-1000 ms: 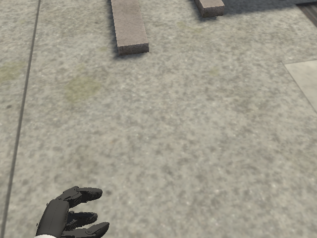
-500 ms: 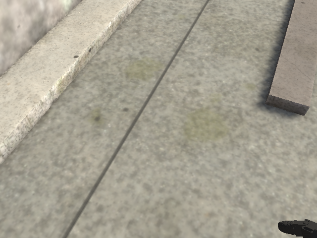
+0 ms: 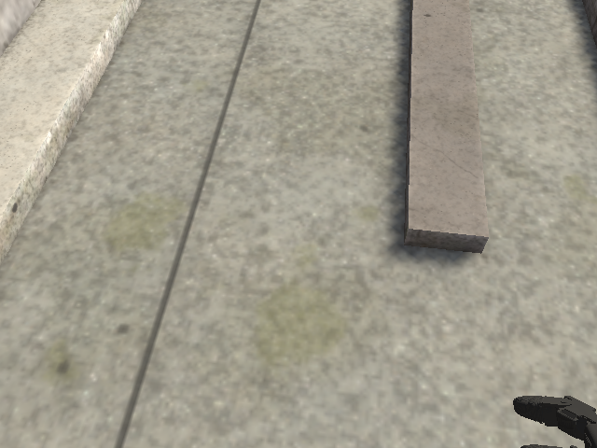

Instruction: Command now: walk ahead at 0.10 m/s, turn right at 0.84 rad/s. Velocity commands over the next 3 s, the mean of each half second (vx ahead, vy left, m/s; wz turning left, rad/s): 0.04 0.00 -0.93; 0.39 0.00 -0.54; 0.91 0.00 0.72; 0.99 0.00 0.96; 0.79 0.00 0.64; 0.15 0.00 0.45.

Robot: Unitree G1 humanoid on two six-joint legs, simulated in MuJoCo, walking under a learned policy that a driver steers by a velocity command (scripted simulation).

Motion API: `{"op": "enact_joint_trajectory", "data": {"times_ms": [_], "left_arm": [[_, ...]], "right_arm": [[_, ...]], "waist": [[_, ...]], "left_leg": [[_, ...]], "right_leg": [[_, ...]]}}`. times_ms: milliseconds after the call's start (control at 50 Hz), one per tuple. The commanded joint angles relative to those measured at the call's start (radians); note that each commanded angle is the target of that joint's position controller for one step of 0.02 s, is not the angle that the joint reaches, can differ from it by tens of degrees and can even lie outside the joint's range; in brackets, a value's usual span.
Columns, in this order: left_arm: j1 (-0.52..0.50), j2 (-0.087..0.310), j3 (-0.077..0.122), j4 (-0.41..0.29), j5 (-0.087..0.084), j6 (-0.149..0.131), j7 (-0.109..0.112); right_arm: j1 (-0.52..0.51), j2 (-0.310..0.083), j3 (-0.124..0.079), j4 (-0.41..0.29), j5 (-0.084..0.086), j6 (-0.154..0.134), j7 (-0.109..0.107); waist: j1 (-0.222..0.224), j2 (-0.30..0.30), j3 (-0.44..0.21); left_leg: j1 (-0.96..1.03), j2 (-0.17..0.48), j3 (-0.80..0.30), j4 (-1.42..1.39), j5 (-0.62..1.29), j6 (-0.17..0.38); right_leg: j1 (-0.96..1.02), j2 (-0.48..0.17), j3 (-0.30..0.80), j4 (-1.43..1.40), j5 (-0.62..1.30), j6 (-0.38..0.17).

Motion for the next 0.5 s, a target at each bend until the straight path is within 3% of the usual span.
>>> {"op": "enact_joint_trajectory", "data": {"times_ms": [20,40,80,120,160,260,320,340,360,380,400,420,440,460,480,500], "left_arm": [[-0.096,0.14,0.034,-0.165,-0.043,-0.003,0.019],[-0.098,0.137,0.036,-0.175,-0.039,0.008,0.028],[-0.074,0.144,0.046,-0.183,-0.029,0.029,0.048],[-0.038,0.163,0.057,-0.183,-0.028,0.049,0.068],[-0.047,0.162,0.062,-0.197,-0.032,0.068,0.08],[-0.071,0.147,0.062,-0.226,-0.028,0.093,0.071],[-0.103,0.151,0.062,-0.247,-0.032,0.096,0.061],[-0.126,0.151,0.061,-0.256,-0.039,0.097,0.058],[-0.131,0.135,0.053,-0.263,-0.044,0.097,0.055],[-0.054,0.084,0.037,-0.254,-0.04,0.1,0.051],[-0.062,0.118,0.044,-0.284,-0.047,0.09,0.044],[-0.063,0.211,0.068,-0.27,-0.032,0.075,0.034],[-0.049,0.234,0.075,-0.239,-0.037,0.077,0.03],[-0.036,0.213,0.07,-0.214,-0.035,0.088,0.034],[-0.025,0.183,0.059,-0.209,-0.033,0.095,0.034],[-0.034,0.157,0.046,-0.217,-0.038,0.097,0.029]], "right_arm": [[0.053,-0.135,-0.038,-0.089,-0.016,0.006,0.0],[0.036,-0.13,-0.041,-0.094,-0.012,0.019,-0.001],[0.019,-0.079,-0.032,-0.088,-0.007,0.022,-0.005],[0.006,-0.059,-0.029,-0.083,0.0,0.02,-0.013],[-0.002,-0.064,-0.031,-0.073,0.01,0.021,-0.019],[-0.037,-0.087,-0.045,-0.062,0.016,0.003,-0.014],[0.006,-0.117,-0.06,-0.044,0.016,-0.017,0.002],[0.043,-0.129,-0.068,-0.029,0.015,-0.021,0.006],[0.079,-0.148,-0.077,-0.015,0.01,-0.02,0.006],[0.065,-0.2,-0.087,-0.031,-0.006,-0.01,0.002],[0.058,-0.234,-0.089,-0.041,-0.042,0.001,0.002],[0.032,-0.185,-0.086,-0.065,-0.044,-0.005,-0.003],[-0.006,-0.137,-0.072,-0.083,-0.029,-0.001,-0.014],[-0.014,-0.117,-0.064,-0.091,-0.015,0.008,-0.025],[-0.005,-0.124,-0.061,-0.094,-0.006,0.015,-0.035],[0.012,-0.133,-0.058,-0.092,-0.008,0.021,-0.041]], "waist": [[-0.111,0.126,-0.203],[-0.11,0.086,-0.18],[-0.092,0.025,-0.18],[-0.071,-0.023,-0.232],[-0.056,-0.071,-0.256],[-0.016,-0.165,-0.226],[-0.027,-0.193,-0.223],[-0.049,-0.186,-0.221],[-0.06,-0.139,-0.232],[-0.016,0.038,-0.269],[0.002,0.292,-0.226],[-0.004,0.257,-0.192],[-0.004,0.18,-0.17],[-0.011,0.117,-0.151],[-0.022,0.093,-0.133],[-0.032,0.084,-0.115]], "left_leg": [[-0.212,0.057,-0.121,-0.067,0.066,-0.002],[-0.166,0.061,-0.112,-0.161,0.082,-0.007],[-0.129,0.041,-0.08,-0.334,0.119,-0.031],[-0.12,0.024,-0.089,-0.44,0.151,-0.054],[-0.106,0.021,-0.101,-0.517,0.204,-0.061],[-0.047,0.011,-0.117,-0.688,0.23,-0.043],[0.061,0.014,-0.121,-0.857,0.235,-0.013],[0.13,0.026,-0.111,-0.96,0.297,-0.002],[0.245,0.09,-0.126,-1.06,0.39,0.022],[0.388,0.293,-0.276,-1.064,0.449,0.109],[0.345,0.447,-0.477,-1.116,0.558,0.248],[0.309,0.496,-0.503,-1.119,0.548,0.293],[0.299,0.434,-0.376,-1.092,0.494,0.258],[0.293,0.366,-0.278,-1.074,0.442,0.217],[0.29,0.342,-0.226,-1.073,0.449,0.208],[0.285,0.332,-0.177,-1.082,0.491,0.213]], "right_leg": [[0.262,-0.304,0.609,-0.309,-0.045,-0.164],[0.206,-0.25,0.552,-0.314,-0.057,-0.129],[0.193,-0.186,0.479,-0.281,0.062,-0.095],[0.249,-0.183,0.486,-0.248,0.12,-0.079],[0.274,-0.175,0.5,-0.233,0.048,-0.048],[0.293,-0.161,0.579,-0.213,-0.076,-0.016],[0.295,-0.153,0.642,-0.169,-0.03,-0.003],[0.273,-0.133,0.646,-0.143,-0.052,0.012],[0.209,-0.09,0.617,-0.075,-0.178,0.04],[0.073,-0.001,0.49,0.121,-0.482,0.08],[-0.097,0.093,0.281,0.372,-0.552,0.133],[-0.16,-0.01,0.254,0.544,-0.476,0.181],[-0.167,-0.049,0.226,0.607,-0.398,0.197],[-0.175,-0.067,0.205,0.664,-0.339,0.209],[-0.203,-0.079,0.177,0.733,-0.296,0.218],[-0.222,-0.1,0.136,0.746,-0.274,0.224]]}}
